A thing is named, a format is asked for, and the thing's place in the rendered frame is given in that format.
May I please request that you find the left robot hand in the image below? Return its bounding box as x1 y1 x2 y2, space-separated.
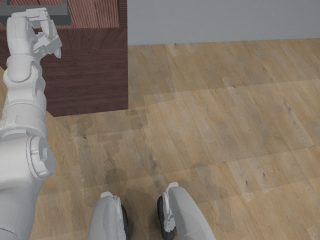
6 7 63 64

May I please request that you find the left robot thigh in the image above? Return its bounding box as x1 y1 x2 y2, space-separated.
86 195 123 240

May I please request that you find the robot right shin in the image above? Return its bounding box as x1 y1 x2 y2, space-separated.
163 182 179 232

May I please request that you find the robot left forearm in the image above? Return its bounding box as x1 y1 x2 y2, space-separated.
0 54 47 141

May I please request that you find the handle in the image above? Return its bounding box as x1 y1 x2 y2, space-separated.
0 0 72 27

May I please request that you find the cabinet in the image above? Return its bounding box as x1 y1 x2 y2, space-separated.
0 0 129 117

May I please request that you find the drawer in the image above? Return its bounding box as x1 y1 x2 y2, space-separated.
0 0 119 30

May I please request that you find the robot left upper arm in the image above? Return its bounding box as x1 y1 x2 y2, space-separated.
0 134 56 240

